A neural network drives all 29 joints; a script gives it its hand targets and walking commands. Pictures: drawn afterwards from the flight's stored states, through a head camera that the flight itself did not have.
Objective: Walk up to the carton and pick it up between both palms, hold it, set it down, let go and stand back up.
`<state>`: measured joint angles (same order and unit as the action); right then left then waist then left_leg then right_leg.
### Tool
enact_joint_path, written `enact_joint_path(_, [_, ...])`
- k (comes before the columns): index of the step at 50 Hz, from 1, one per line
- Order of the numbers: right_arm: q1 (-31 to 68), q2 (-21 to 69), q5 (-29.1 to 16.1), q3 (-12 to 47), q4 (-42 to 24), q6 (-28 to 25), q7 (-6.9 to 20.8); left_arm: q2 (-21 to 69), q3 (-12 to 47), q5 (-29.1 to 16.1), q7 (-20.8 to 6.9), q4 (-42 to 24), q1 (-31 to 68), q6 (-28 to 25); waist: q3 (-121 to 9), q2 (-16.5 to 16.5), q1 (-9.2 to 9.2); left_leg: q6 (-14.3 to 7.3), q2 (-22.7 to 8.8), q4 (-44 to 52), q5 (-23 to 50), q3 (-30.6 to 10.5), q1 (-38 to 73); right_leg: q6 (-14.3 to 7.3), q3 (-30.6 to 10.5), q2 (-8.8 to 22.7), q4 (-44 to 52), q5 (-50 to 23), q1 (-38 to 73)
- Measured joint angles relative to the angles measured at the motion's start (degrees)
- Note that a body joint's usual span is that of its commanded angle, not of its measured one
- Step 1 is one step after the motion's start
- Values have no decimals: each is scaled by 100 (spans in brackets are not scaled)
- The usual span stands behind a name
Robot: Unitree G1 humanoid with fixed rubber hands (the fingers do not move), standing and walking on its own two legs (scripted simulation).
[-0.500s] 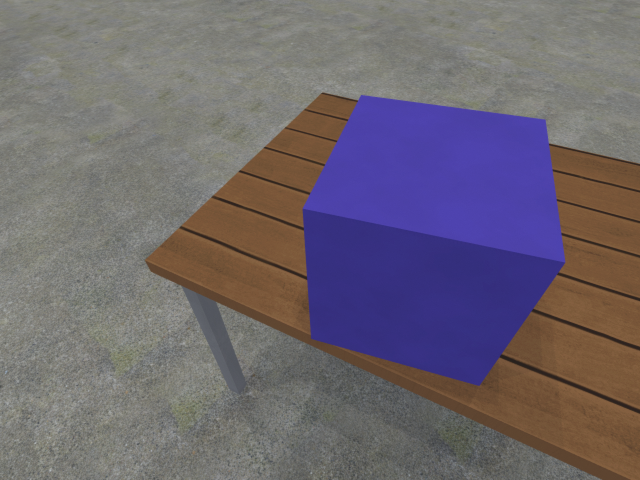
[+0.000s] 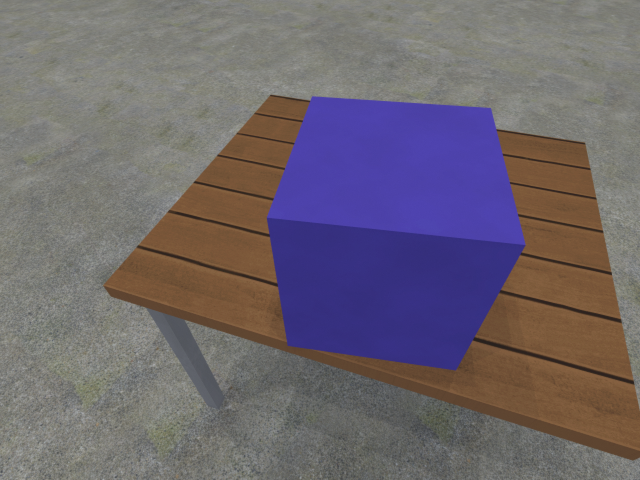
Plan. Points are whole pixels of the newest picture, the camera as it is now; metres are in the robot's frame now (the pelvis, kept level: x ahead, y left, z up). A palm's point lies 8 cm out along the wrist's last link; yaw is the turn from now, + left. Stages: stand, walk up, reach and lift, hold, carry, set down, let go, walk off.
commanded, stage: walk up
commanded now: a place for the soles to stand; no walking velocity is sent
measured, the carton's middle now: (383, 233) +0.46 -0.08 +0.04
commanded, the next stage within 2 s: none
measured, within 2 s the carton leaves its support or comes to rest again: neither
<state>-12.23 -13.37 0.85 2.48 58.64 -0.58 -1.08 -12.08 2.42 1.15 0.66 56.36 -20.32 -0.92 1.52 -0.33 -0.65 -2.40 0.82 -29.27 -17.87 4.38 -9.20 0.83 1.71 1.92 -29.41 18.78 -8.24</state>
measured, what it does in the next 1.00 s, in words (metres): stands, turning right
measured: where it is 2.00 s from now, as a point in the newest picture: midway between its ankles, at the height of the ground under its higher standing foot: outside the picture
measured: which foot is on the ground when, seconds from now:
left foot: down 0.00-1.00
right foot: down 0.00-1.00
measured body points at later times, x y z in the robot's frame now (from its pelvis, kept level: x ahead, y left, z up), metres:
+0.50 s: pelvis -0.01 +0.01 -0.01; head -0.01 +0.00 +0.44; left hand +0.04 +0.26 -0.15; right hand +0.00 -0.26 -0.16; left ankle -0.02 +0.09 -0.74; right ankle -0.03 -0.13 -0.73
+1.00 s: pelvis -0.01 +0.01 -0.02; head +0.01 -0.01 +0.43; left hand +0.12 +0.23 -0.15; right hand -0.06 -0.24 -0.17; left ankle -0.02 +0.09 -0.74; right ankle -0.01 -0.10 -0.74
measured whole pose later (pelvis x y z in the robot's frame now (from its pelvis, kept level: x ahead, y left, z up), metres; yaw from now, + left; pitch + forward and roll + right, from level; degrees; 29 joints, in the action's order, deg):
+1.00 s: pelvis -0.01 +0.01 -0.02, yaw -19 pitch -2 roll +2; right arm -15.8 -15.7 1.9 2.7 54.0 1.0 -0.3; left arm -12.6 0.7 1.8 1.8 49.1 -17.2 -0.1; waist 5.8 0.4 0.1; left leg -2.6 -4.3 -36.8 -24.2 21.9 -9.2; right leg -1.4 -1.1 0.6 -40.5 16.8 -20.2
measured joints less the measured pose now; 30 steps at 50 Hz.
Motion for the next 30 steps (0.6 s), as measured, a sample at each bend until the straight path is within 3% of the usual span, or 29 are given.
enact_joint_path(10, [-87,-27,9,-28,92,51,13,-51,3,13,44,18,-25,-18,88,-25,47,-45,-40,59,-4,415,62,46,-422,-47,-183,-28,-211])
enact_joint_path(26, [7,-178,68,-86,-125,254,5,-102,-51,5,130,-292,2,20,153,0,-30,-57,-195,-362,-287,1070,-39,64,-1081,-245,-906,162,-718])
enact_joint_path(30, [48,-217,50,-87,-222,327,10,-88,-65,-28,154,-393,-12,21,170,22,31,-39,-248,-542,-387,1171,-116,49,-1180,-304,-1112,234,-851])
